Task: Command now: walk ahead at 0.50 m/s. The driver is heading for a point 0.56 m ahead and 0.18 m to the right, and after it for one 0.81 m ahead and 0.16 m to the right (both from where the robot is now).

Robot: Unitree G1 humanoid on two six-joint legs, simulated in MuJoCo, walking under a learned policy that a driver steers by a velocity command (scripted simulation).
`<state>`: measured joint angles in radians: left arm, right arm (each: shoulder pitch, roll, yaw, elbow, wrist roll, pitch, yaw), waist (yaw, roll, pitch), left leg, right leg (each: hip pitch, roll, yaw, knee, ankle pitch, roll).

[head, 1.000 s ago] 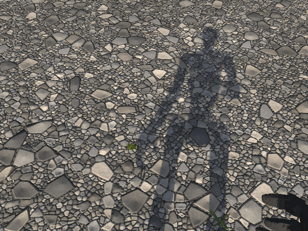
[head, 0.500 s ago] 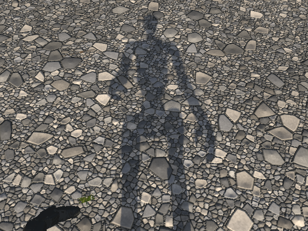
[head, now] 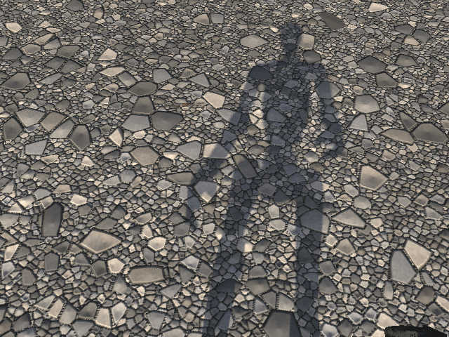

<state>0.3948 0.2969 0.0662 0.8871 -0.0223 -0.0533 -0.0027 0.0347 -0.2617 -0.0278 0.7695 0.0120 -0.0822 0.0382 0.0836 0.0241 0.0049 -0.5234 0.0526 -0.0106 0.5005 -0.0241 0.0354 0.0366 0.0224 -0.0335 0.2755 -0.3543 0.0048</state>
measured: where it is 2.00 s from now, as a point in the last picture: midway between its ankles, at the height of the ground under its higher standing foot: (285, 298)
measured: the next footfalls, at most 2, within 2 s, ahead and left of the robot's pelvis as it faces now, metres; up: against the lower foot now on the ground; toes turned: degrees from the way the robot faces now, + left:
left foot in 0.02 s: +0.18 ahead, +0.12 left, +0.00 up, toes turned +1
right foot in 0.58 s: +0.46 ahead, -0.13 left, +0.00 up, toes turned -17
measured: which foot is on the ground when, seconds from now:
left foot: up 0.00-0.00, down 0.02-0.60, up 0.62-0.98, down 1.00-1.00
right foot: down 0.00-0.02, up 0.04-0.56, down 0.58-1.00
